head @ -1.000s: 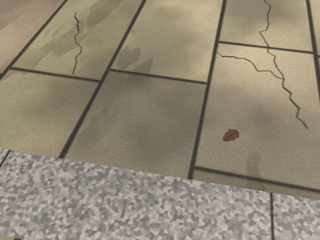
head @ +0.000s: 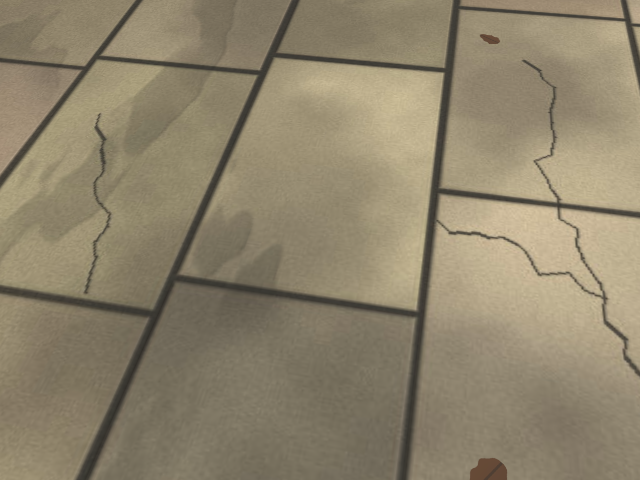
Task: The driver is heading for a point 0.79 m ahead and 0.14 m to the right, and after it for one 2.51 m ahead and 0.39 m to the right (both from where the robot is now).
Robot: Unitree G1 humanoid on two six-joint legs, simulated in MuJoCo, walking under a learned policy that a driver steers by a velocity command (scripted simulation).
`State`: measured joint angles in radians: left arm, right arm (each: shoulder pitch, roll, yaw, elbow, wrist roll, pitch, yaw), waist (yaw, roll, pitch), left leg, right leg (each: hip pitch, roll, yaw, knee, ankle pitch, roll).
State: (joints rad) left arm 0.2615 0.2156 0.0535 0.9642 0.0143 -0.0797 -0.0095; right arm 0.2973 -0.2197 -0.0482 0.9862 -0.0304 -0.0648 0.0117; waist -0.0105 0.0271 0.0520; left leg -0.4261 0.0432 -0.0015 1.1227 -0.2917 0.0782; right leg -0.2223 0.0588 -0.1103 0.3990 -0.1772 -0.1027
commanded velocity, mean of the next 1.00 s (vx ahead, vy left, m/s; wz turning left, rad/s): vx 0.50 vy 0.00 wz -0.23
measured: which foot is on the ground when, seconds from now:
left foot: up 0.00-0.36, down 0.38-0.96, up 0.98-1.00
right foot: down 0.00-0.40, up 0.42-0.94, down 0.96-1.00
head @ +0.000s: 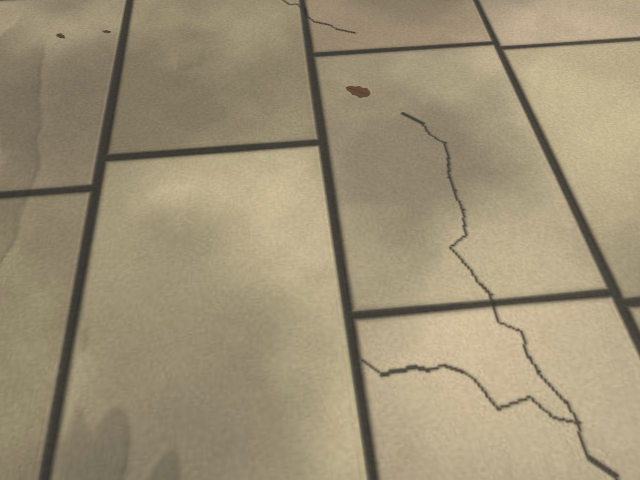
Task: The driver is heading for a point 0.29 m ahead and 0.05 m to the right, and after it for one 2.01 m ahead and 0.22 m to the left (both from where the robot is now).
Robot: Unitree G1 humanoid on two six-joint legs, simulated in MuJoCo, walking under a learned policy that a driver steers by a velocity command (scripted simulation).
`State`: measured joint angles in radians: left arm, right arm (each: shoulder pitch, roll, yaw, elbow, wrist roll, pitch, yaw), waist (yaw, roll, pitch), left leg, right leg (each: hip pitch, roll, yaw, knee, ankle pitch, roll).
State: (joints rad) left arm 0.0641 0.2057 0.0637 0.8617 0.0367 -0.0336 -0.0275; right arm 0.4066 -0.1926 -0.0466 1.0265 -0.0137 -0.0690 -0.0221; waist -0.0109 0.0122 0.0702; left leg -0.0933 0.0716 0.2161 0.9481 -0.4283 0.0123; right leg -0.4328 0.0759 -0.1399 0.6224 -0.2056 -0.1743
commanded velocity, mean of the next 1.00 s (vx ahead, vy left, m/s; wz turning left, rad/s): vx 0.17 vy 0.00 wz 0.03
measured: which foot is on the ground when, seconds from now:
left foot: up 0.00-0.44, down 0.46-0.94, up 0.96-1.00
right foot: down 0.00-0.48, up 0.50-0.90, down 0.92-1.00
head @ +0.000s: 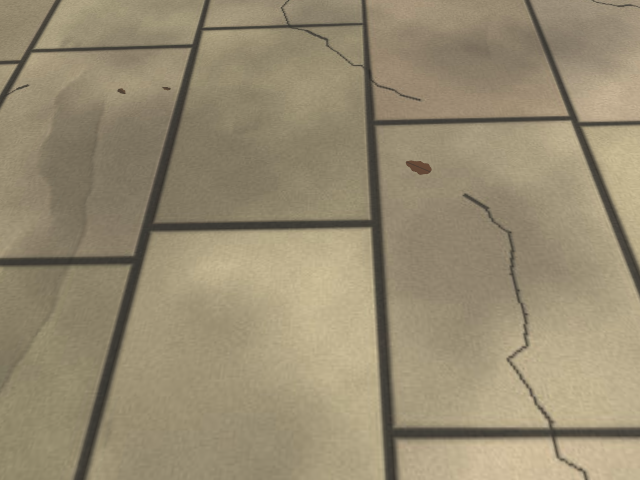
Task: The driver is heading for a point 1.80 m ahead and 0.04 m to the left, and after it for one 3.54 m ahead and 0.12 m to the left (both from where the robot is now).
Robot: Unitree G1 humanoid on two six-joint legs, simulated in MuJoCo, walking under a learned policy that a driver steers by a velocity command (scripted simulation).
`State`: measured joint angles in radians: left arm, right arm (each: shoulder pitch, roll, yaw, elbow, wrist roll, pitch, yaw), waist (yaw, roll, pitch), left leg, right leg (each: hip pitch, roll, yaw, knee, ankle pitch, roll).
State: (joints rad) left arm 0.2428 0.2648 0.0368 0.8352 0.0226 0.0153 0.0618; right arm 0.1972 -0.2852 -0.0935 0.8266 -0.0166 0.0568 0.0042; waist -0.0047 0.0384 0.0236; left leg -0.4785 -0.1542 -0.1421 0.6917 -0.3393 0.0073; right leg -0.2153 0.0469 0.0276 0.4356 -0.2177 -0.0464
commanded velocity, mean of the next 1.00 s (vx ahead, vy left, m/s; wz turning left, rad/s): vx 0.00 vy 0.00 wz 0.19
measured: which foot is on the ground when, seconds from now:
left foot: up 0.00-0.34, down 0.36-1.00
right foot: down 0.00-0.36, up 0.38-0.64, down 0.66-1.00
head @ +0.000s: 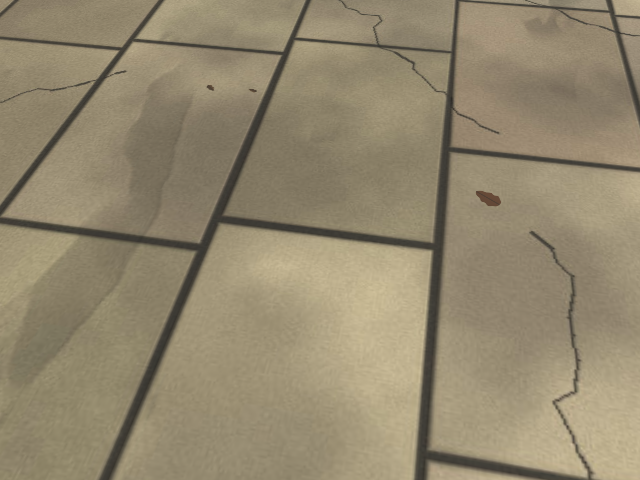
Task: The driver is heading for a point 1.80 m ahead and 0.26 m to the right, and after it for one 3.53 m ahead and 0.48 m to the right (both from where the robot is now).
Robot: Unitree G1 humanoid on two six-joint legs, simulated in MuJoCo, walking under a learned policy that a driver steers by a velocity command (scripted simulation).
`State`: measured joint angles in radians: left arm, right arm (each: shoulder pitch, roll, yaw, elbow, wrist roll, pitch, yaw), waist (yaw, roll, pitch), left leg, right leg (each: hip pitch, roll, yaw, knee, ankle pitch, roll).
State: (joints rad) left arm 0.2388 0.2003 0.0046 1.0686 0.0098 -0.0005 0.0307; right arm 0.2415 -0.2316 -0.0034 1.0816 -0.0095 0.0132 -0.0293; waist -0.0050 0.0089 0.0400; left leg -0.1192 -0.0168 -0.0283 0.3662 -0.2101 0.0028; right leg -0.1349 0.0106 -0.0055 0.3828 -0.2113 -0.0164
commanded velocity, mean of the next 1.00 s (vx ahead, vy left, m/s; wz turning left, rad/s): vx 0.01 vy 0.00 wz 0.00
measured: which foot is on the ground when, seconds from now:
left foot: down 0.00-1.00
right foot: down 0.00-1.00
